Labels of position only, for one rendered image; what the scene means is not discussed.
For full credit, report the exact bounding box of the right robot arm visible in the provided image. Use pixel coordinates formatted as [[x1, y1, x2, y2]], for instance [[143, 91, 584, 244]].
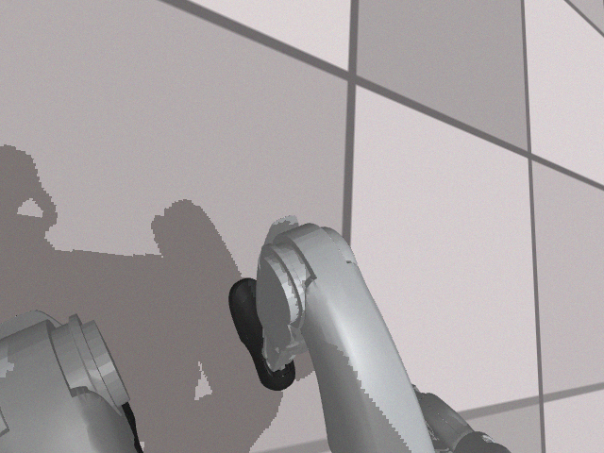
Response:
[[454, 431, 511, 453]]

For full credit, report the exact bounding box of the right robot hand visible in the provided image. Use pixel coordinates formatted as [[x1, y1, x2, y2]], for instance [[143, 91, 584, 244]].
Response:
[[412, 384, 475, 453]]

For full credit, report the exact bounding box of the left robot foot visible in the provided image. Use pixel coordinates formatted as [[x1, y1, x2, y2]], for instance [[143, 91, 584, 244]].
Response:
[[122, 402, 143, 453]]

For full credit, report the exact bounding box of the right robot foot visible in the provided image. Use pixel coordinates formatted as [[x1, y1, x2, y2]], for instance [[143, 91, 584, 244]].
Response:
[[228, 278, 295, 391]]

